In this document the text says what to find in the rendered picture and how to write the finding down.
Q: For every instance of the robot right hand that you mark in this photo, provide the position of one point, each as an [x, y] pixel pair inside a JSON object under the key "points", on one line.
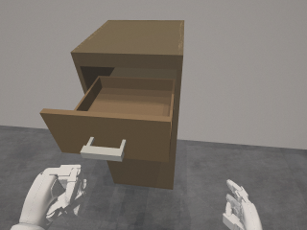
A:
{"points": [[246, 216]]}

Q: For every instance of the handle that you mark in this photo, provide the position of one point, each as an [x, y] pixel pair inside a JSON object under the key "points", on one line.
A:
{"points": [[103, 153]]}

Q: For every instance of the drawer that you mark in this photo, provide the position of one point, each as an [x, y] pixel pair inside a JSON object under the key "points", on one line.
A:
{"points": [[138, 110]]}

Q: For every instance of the robot left hand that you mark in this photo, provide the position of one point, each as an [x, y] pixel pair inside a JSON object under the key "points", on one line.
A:
{"points": [[65, 184]]}

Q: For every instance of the cabinet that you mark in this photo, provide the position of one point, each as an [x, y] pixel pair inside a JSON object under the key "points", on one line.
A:
{"points": [[150, 49]]}

